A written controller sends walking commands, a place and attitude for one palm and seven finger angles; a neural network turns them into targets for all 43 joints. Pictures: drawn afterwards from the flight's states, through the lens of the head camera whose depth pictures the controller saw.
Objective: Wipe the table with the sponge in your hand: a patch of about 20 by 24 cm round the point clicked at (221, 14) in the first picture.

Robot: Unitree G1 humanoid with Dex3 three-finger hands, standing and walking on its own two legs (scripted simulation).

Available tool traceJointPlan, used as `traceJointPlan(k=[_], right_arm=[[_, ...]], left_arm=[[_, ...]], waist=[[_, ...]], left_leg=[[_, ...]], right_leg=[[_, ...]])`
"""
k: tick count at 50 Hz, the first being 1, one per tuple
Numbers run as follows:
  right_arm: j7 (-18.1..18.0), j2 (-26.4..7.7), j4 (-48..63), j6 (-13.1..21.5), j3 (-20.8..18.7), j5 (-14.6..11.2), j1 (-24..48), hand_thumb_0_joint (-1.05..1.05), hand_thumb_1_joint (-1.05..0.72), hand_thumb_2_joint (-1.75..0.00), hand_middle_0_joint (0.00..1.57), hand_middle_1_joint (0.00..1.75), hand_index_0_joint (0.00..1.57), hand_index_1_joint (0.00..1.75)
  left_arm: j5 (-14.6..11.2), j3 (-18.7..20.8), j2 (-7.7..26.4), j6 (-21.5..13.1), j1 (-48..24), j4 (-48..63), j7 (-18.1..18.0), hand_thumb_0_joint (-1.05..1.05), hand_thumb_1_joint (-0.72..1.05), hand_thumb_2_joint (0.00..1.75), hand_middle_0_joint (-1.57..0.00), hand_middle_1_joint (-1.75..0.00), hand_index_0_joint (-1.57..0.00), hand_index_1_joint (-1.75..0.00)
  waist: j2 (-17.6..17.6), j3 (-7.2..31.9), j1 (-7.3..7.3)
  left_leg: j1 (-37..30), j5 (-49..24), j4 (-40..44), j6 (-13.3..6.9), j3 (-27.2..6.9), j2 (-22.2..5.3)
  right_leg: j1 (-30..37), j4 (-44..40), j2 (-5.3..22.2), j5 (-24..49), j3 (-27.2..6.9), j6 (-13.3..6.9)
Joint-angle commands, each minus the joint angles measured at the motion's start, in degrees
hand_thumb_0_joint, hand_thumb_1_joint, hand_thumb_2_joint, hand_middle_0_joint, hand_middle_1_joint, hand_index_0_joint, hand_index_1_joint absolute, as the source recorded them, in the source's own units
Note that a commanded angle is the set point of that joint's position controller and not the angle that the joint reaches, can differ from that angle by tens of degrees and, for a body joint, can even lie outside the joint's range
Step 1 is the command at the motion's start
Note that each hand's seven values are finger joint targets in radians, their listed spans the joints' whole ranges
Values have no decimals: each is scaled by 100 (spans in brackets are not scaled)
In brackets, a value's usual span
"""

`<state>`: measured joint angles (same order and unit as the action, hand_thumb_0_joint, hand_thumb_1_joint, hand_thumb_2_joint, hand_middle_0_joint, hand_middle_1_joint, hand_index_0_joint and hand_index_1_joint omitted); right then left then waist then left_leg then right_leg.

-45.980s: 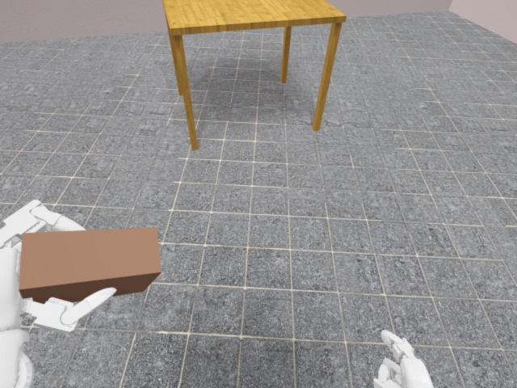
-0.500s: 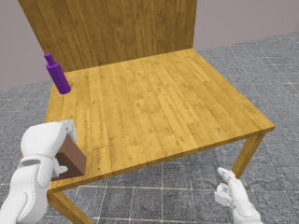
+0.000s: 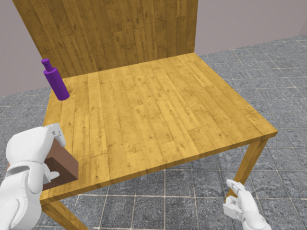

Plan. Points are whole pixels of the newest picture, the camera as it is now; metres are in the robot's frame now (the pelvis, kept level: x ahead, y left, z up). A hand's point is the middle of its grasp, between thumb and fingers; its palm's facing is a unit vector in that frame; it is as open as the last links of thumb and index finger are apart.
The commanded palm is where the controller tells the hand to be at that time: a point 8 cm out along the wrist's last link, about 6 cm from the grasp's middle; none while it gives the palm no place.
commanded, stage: move the sponge above the wiping area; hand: left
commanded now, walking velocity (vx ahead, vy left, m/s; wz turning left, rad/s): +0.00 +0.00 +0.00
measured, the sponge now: (52, 169) +0.22 +0.32 +0.06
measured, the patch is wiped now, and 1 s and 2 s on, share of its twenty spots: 0.00 0.00 0.00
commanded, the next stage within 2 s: none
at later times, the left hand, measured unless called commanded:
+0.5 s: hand (60, 157) +0.24 +0.29 +0.09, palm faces +0.01 -0.10 -1.00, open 9.6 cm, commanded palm +0.21 +0.28 +0.16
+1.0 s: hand (72, 160) +0.25 +0.28 +0.06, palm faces -0.07 -0.12 -0.99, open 9.6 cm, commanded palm +0.23 +0.28 +0.15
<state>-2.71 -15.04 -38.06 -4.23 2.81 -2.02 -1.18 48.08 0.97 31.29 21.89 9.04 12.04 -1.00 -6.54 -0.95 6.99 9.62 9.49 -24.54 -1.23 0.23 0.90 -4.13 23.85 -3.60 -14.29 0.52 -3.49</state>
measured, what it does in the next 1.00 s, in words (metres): stands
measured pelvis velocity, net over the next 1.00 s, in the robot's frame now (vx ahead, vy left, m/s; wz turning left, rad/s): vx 0.00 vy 0.00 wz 0.02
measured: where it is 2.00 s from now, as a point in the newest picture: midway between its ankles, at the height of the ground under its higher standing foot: outside the picture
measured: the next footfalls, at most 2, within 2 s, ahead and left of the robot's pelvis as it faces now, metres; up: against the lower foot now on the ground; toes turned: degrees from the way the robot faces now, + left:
none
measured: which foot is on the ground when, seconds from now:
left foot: down 0.00-1.00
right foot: down 0.00-1.00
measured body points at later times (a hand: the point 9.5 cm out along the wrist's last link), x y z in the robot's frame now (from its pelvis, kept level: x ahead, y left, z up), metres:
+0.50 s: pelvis +0.00 -0.01 +0.00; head -0.02 -0.05 +0.45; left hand +0.23 +0.29 +0.14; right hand +0.25 -0.21 -0.09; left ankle +0.05 +0.11 -0.74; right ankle -0.01 -0.08 -0.74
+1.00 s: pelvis +0.00 +0.00 +0.00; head -0.01 -0.05 +0.45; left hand +0.25 +0.28 +0.12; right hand +0.24 -0.22 -0.09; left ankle +0.05 +0.11 -0.74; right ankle -0.01 -0.08 -0.74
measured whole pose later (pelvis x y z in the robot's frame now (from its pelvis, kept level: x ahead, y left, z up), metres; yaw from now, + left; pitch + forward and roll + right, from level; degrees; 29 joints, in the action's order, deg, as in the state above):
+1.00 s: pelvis +0.00 +0.00 +0.00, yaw +1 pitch -4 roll +0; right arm -4.2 -15.8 -38.0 -3.4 1.5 -2.6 -2.3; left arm 50.6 -6.2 27.1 19.1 2.1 -1.3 0.4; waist -6.2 -0.8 5.4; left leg 12.7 10.1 -26.2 -1.2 -0.8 1.2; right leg -7.0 25.8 -3.4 -15.4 1.6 -3.7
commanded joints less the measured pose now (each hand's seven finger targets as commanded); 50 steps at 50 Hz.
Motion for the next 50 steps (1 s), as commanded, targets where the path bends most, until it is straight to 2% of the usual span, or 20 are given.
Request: traceJointPlan(k=[1, 4, 6, 9, 11, 12, 16, 17, 21, 22, 26, 29, 31, 32, 36, 37, 41, 42, 44, 50], right_arm=[[-65, -570, 1107, 352, -179, -68, 1633, 0, -90, -90, 20, 30, 20, 30], [-110, -574, 1138, 403, -230, -15, 1395, 0, -90, -90, 20, 30, 20, 30], [-161, -575, 1164, 446, -203, 46, 1488, 0, -90, -90, 20, 30, 20, 30], [-182, -530, 1011, 454, -256, 90, 1139, 0, -90, -90, 20, 30, 20, 30], [-174, -583, 971, 434, -253, 88, 1224, 0, -90, -90, 20, 30, 20, 30], [-146, -455, 1008, 445, -259, 58, 1189, 0, -90, -90, 20, 30, 20, 30], [-53, -573, 950, 347, -263, -1, 1374, 0, -90, -90, 20, 30, 20, 30], [-36, -527, 1005, 353, -276, -37, 1324, 0, -90, -90, 20, 30, 20, 30], [-66, -611, 1029, 280, -233, -91, 1520, 0, -90, -90, 20, 30, 20, 30], [-73, -579, 1099, 306, -245, -101, 1410, 0, -90, -90, 20, 30, 20, 30], [-161, -601, 1098, 374, -229, -17, 1353, 0, -90, -90, 20, 30, 20, 30], [-177, -540, 1031, 438, -307, 54, 1045, 0, -90, -90, 20, 30, 20, 30], [-172, -607, 959, 417, -311, 64, 1070, 0, -90, -90, 20, 30, 20, 30], [-150, -488, 999, 429, -318, 44, 1026, 0, -90, -90, 20, 30, 20, 30], [-64, -617, 908, 322, -348, -15, 1154, 0, -90, -90, 20, 30, 20, 30], [-38, -554, 961, 325, -360, -44, 1094, 0, -90, -90, 20, 30, 20, 30], [-87, -648, 959, 265, -319, -112, 1320, 0, -90, -90, 20, 30, 20, 30], [-98, -606, 1011, 275, -315, -124, 1242, 0, -90, -90, 20, 30, 20, 30], [-139, -635, 983, 271, -310, -111, 1166, 0, -90, -90, 20, 30, 20, 30], [-204, -558, 907, 434, -365, 19, 848, 0, -90, -90, 20, 30, 20, 30]], left_arm=[[111, 207, 886, 256, -1368, 873, 52, 0, 10, 130, -120, -160, -120, -160], [228, -4, 863, 49, -1463, 1067, 193, 0, 10, 130, -120, -160, -120, -160], [412, 611, 1573, -154, -1668, 1315, 114, 0, 10, 130, -120, -160, -120, -160], [471, 674, 1401, -505, -1658, 993, -135, 0, 10, 130, -120, -160, -120, -160], [547, 1230, 1927, -500, -1780, 832, -355, 0, 10, 130, -120, -160, -120, -160], [435, 834, 1329, -489, -1708, 779, -437, 0, 10, 130, -120, -160, -120, -160], [330, 897, 1336, -95, -1517, 366, -524, 0, 10, 130, -120, -160, -120, -160], [215, 431, 824, 5, -1442, 312, -467, 0, 10, 130, -120, -160, -120, -160], [260, 180, 898, 339, -1585, 120, -89, 0, 10, 130, -120, -160, -120, -160], [201, -131, 577, 304, -1533, 228, 5, 0, 10, 130, -120, -160, -120, -160], [395, 377, 1352, -130, -2023, 577, 75, 0, 10, 130, -120, -160, -120, -160], [439, 588, 1303, -618, -1790, 701, -166, 0, 10, 130, -120, -160, -120, -160], [533, 1155, 1848, -675, -1835, 599, -391, 0, 10, 130, -120, -160, -120, -160], [500, 749, 1286, -693, -1897, 618, -487, 0, 10, 130, -120, -160, -120, -160], [435, 960, 1394, -280, -1628, 70, -681, 0, 10, 130, -120, -160, -120, -160], [320, 522, 861, -169, -1511, 14, -641, 0, 10, 130, -120, -160, -120, -160], [254, 313, 939, 169, -1634, -302, -319, 0, 10, 130, -120, -160, -120, -160], [222, -78, 572, 159, -1726, -228, -216, 0, 10, 130, -120, -160, -120, -160], [301, -119, 729, 30, -2113, -207, -71, 0, 10, 130, -120, -160, -120, -160], [593, 272, 1065, -774, -2555, 78, -364, 0, 10, 130, -120, -160, -120, -160]], waist=[[200, 513, -92], [418, 851, -162], [361, 1102, -10], [420, 1141, -64], [183, 1086, 95], [183, 1167, 31], [1, 920, 97], [92, 877, -23], [364, 693, -89], [486, 802, -175], [456, 1067, -124], [348, 1372, -76], [235, 1308, 39], [128, 1342, -43], [-27, 980, 50], [140, 1058, -41], [424, 824, -116], [557, 938, -232], [634, 956, -312], [225, 1421, -173]], left_leg=[[-448, -449, 286, -121, -317, 128], [-528, -479, 269, -200, -290, 149], [-690, -535, 191, -219, -325, 175], [-705, -731, 153, -198, -280, 177], [-684, -737, 177, -161, -332, 201], [-646, -887, 132, -172, -209, 176], [-506, -845, 237, -99, -276, 181], [-429, -773, 210, -117, -167, 136], [-356, -577, 205, -137, -209, 194], [-342, -575, 173, -178, -172, 180], [-581, -553, 82, -229, -242, 217], [-645, -936, 25, -236, -222, 227], [-661, -982, 10, -202, -272, 240], [-613, -1056, -6, -199, -173, 199], [-420, -977, 81, -121, -231, 193], [-336, -975, 83, -135, -152, 145], [-268, -646, 110, -162, -195, 201], [-251, -624, 86, -192, -139, 188], [-271, -473, 85, -216, -186, 207], [-619, -727, 0, -221, -259, 209]], right_leg=[[-677, -573, 159, 388, -661, -80], [-485, -512, 216, 435, -501, 1], [-441, -529, 154, 372, -746, -62], [-383, -529, 158, 581, -562, -52], [-394, -555, 84, 571, -838, -177], [-289, -452, 167, 810, -590, -109], [-379, -479, 122, 807, -690, -161], [-382, -445, 198, 800, -476, -69], [-536, -496, 170, 697, -663, -57], [-465, -443, 224, 745, -514, 11], [-524, -496, 164, 627, -725, -21], [-278, -359, 163, 1132, -537, -29], [-352, -402, 85, 1117, -781, -130], [-337, -299, 151, 1212, -526, -77], [-451, -371, 101, 1124, -705, -166], [-367, -284, 173, 1184, -438, -75], [-528, -406, 150, 941, -612, -46], [-469, -353, 204, 988, -453, 26], [-557, -409, 192, 795, -433, 51], [-609, -304, 98, 869, -362, -38]])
